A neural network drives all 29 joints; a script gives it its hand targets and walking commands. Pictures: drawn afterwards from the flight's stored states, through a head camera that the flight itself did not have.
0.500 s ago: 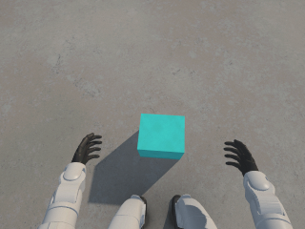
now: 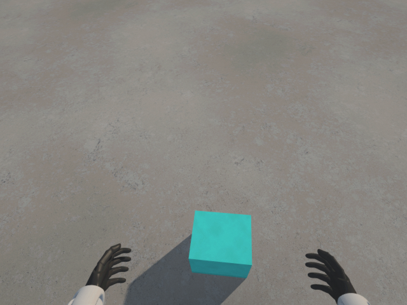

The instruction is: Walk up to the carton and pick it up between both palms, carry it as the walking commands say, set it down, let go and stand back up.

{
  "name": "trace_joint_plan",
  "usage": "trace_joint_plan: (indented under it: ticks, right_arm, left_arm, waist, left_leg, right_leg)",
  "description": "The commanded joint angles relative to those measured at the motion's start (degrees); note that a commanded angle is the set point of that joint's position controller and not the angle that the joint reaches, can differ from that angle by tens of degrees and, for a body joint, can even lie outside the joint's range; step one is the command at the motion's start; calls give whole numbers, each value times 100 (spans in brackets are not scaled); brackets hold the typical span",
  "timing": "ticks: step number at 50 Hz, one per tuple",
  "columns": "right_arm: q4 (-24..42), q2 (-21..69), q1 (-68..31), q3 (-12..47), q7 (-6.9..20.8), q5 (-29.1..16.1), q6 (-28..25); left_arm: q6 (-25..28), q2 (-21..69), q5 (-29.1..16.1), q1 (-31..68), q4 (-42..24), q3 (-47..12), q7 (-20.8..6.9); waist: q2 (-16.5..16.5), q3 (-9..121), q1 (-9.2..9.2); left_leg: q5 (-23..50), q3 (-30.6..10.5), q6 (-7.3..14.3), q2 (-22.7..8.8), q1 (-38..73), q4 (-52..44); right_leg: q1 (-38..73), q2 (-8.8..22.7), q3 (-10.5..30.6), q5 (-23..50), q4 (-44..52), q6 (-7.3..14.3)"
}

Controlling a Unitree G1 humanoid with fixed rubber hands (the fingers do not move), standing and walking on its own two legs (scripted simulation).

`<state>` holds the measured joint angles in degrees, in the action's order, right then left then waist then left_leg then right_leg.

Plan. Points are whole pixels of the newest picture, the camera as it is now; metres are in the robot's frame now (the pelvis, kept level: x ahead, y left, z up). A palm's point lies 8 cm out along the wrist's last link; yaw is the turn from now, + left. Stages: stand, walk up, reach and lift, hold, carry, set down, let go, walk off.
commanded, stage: let go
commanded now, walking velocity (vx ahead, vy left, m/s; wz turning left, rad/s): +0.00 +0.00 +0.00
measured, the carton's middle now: (220, 244) +0.45 -0.02 -0.67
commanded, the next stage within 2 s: stand in 0.16 s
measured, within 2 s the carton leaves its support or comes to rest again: neither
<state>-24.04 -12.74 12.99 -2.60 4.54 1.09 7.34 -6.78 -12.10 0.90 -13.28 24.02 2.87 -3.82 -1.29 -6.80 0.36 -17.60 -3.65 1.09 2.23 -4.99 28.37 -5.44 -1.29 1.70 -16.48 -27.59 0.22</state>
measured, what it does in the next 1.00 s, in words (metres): stands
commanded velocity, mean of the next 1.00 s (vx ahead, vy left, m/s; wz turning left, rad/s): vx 0.00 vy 0.00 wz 0.00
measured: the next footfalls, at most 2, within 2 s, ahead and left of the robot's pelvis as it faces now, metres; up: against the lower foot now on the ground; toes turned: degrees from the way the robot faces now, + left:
none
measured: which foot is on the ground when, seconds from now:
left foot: down 0.00-1.00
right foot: down 0.00-1.00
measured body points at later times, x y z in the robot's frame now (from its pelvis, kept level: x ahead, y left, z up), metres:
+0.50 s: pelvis +0.01 +0.00 +0.00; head -0.07 -0.01 +0.44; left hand +0.11 +0.29 -0.09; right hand +0.14 -0.30 -0.08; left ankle -0.02 +0.11 -0.74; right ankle -0.01 -0.12 -0.74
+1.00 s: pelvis -0.03 -0.01 +0.00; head -0.09 -0.01 +0.45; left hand +0.06 +0.29 -0.10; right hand +0.06 -0.30 -0.11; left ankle -0.02 +0.11 -0.74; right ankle -0.01 -0.12 -0.74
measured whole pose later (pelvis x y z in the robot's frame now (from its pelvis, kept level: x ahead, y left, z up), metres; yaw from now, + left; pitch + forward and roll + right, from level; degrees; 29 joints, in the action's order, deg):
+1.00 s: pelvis -0.03 -0.01 +0.00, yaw +0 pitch -4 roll +0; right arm -49.3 -20.2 16.8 -1.8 -0.1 1.9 -2.0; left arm 2.1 -18.6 2.0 -16.1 50.3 2.5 -0.4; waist -0.5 5.2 -0.4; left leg -13.9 -3.5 0.5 2.1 -9.5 27.1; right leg -10.5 -1.1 1.7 -13.3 -27.4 0.5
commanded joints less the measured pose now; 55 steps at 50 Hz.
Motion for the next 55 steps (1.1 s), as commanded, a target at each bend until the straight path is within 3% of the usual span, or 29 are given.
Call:
trace_joint_plan:
  ticks: [1, 4, 7, 8, 9, 10, 11, 12, 17, 20, 21, 23, 24, 25, 26, 29, 36, 37, 38, 39, 40, 41, 42, 45, 49, 51, 52, 53, 55]
  right_arm:
    - [586, -618, -308, -293, -66, 56, -79]
    - [652, -624, -423, -277, -99, 88, 56]
    - [718, -661, -454, -267, -205, 128, 210]
    - [685, -667, -177, -229, -253, 208, 247]
    - [-47, -1256, -98, -397, -464, -53, -140]
    - [-163, -1251, -147, -326, -487, -42, -321]
    - [-234, -1287, -197, -398, -492, 18, -443]
    - [-341, -1296, -224, -362, -460, 9, -569]
    - [-708, -1263, -386, -291, -476, 129, -818]
    - [-840, -1274, -361, -258, -492, 107, -872]
    - [-833, -1489, -314, -320, -491, 78, -888]
    - [-956, -1526, -288, -281, -504, 116, -900]
    - [-1000, -1669, -228, -337, -512, 132, -959]
    - [-1015, -1657, -329, -349, -541, 119, -975]
    - [-1144, -1652, -20, -325, -522, 131, -982]
    - [-1229, -1677, -126, -283, -545, 126, -1001]
    - [-1534, -1663, -98, -219, -501, 75, -1059]
    - [-1603, -1740, 42, -236, -497, 126, -1052]
    - [-1597, -1646, -222, -196, -496, 124, -1031]
    - [-1625, -1694, -152, -210, -484, 103, -1045]
    - [-1631, -1823, -156, -283, -482, 112, -1067]
    - [-1697, -1845, -127, -281, -474, 91, -1030]
    - [-1677, -1714, -70, -209, -463, 92, -1051]
    - [-1868, -1734, -114, -203, -486, 70, -1073]
    - [-2100, -1813, -16, -175, -526, 87, -1079]
    - [-2179, -1723, -53, -154, -454, 50, -1084]
    - [-2242, -1905, 28, -183, -472, 56, -1119]
    - [-2351, -1793, -14, -142, -460, 6, -1078]
    - [-2391, -1694, 37, -106, -487, 38, -1081]
  left_arm:
    - [108, -588, 11, 378, -687, 94, 0]
    - [151, -584, 67, 408, -731, 277, 131]
    - [144, -677, 33, 352, -588, 192, 172]
    - [155, -678, -23, 196, -503, 202, 185]
    - [353, -1276, 78, 11, 305, 248, 346]
    - [446, -1391, 129, -122, 459, 301, 418]
    - [541, -1389, 148, -144, 538, 341, 424]
    - [581, -1168, 203, 177, 544, 239, 440]
    - [747, -1290, 157, 96, 1039, 294, 372]
    - [840, -1362, 186, 244, 1200, 286, 397]
    - [847, -1329, 144, 218, 1217, 292, 349]
    - [858, -1545, 156, 60, 1304, 338, 361]
    - [859, -1457, 136, -11, 1365, 329, 384]
    - [850, -1457, 150, 162, 1347, 299, 376]
    - [843, -1569, 182, 65, 1369, 331, 405]
    - [892, -1578, 131, -28, 1483, 300, 411]
    - [971, -1756, 155, 89, 1680, 270, 410]
    - [964, -1705, 149, 70, 1687, 302, 415]
    - [981, -1802, 132, 165, 1704, 293, 407]
    - [988, -1849, 157, 163, 1742, 304, 405]
    - [996, -1721, 156, 231, 1731, 276, 408]
    - [1004, -1877, 118, 122, 1798, 305, 391]
    - [1015, -1889, 135, 165, 1872, 300, 396]
    - [1026, -1771, 125, 132, 1948, 256, 384]
    - [1034, -1698, 116, 102, 2142, 208, 373]
    - [1008, -1821, 134, 200, 2238, 190, 427]
    - [976, -1849, 80, 23, 2331, 216, 416]
    - [990, -1964, 94, 212, 2326, 229, 429]
    - [984, -1883, 50, 138, 2396, 175, 430]
  waist:
    - [215, 502, 117]
    - [161, 656, -133]
    - [157, 553, -197]
    - [219, 675, -148]
    - [-151, 1803, -53]
    - [-101, 1798, -149]
    - [190, 1580, -138]
    - [118, 1531, -67]
    - [-249, 835, -110]
    - [271, 680, -109]
    - [-29, 646, -84]
    - [369, 696, -142]
    - [-6, 524, -91]
    - [-30, 609, -63]
    - [252, 566, -86]
    - [-20, 678, -58]
    - [486, 459, -42]
    - [224, 292, -6]
    - [53, 295, -19]
    - [352, 299, -45]
    - [181, 345, 22]
    - [295, 363, -114]
    - [310, 476, -11]
    - [4, 365, -121]
    - [285, 243, -104]
    - [147, 255, -30]
    - [-141, 352, -51]
    - [155, 279, -45]
    - [323, 441, -60]
  left_leg:
    - [1753, 138, -227, 2, -238, -488]
    - [2053, 99, -256, -47, -32, -454]
    - [2168, 162, -210, -50, 8, -293]
    - [2255, 163, -226, -33, 4, -247]
    - [2518, 79, -254, -455, -312, -45]
    - [2456, -22, -223, -440, -211, -98]
    - [2401, -81, -184, -510, -279, -76]
    - [2119, -197, -122, -554, -354, -155]
    - [1752, -330, -3, -549, -653, -374]
    - [1603, -478, 41, -605, -889, -531]
    - [1250, -380, -38, -575, -828, -608]
    - [1445, -428, 12, -599, -714, -553]
    - [1394, -421, 30, -597, -762, -611]
    - [1246, -465, 39, -642, -766, -599]
    - [1407, -526, 51, -639, -800, -650]
    - [1176, -564, 101, -670, -720, -693]
    - [502, -570, 99, -544, -797, -656]
    - [353, -521, 111, -519, -941, -709]
    - [439, -503, 132, -476, -995, -647]
    - [437, -528, 117, -495, -875, -650]
    - [222, -622, 116, -542, -1021, -703]
    - [408, -550, 127, -511, -920, -754]
    - [309, -595, 147, -537, -975, -702]
    - [493, -591, 175, -502, -999, -766]
    - [258, -605, 167, -527, -1008, -802]
    - [389, -651, 191, -579, -998, -755]
    - [249, -738, 231, -594, -981, -821]
    - [403, -676, 135, -550, -976, -849]
    - [589, -688, 230, -605, -797, -907]
  right_leg:
    - [268, -170, -184, 1806, 356, -181]
    - [205, -199, -153, 1847, 257, -156]
    - [93, -183, -108, 2032, 200, -135]
    - [196, -213, -81, 2183, 173, -157]
    - [53, 393, 57, 2533, 84, -60]
    - [137, 388, 202, 2430, 35, -1]
    - [-26, 409, 159, 2556, 68, -4]
    - [-203, 472, 155, 2162, 92, 38]
    - [-675, 461, 367, 1591, 443, 43]
    - [-607, 450, 338, 1537, 438, 80]
    - [-688, 486, 386, 1309, 550, 39]
    - [-719, 422, 358, 1183, 565, 69]
    - [-795, 490, 486, 1232, 523, 141]
    - [-804, 520, 469, 1169, 604, 136]
    - [-679, 513, 462, 1224, 561, 155]
    - [-708, 540, 532, 950, 649, 172]
    - [-989, 594, 723, 56, 896, 185]
    - [-1115, 616, 824, -243, 899, 217]
    - [-1056, 628, 854, -257, 972, 205]
    - [-1137, 555, 808, -225, 985, 209]
    - [-1067, 590, 764, -187, 927, 208]
    - [-1007, 581, 828, -172, 891, 207]
    - [-953, 546, 718, -181, 845, 172]
    - [-874, 621, 823, 32, 811, 232]
    - [-994, 601, 794, -297, 888, 231]
    - [-995, 646, 788, -35, 857, 263]
    - [-914, 676, 870, -1, 914, 285]
    - [-878, 652, 884, -97, 906, 288]
    - [-767, 665, 788, -1, 852, 251]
